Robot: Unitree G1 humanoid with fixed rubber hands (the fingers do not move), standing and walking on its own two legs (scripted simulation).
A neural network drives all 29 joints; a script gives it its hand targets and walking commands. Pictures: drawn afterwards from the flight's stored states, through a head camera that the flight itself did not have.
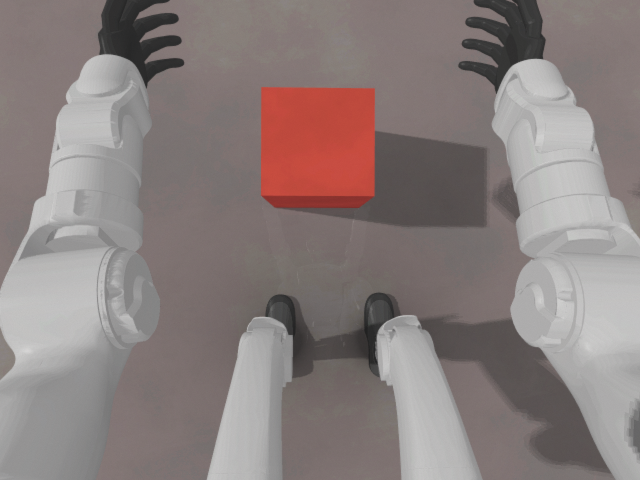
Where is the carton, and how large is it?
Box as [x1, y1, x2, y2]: [261, 87, 374, 207]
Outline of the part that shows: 261,87 261,195 275,207 358,207 374,195 374,88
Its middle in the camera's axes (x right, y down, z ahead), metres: -0.01 -0.18 +0.83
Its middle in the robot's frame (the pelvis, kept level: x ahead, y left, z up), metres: +0.55 +0.02 -0.53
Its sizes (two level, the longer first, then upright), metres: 0.210 0.200 0.250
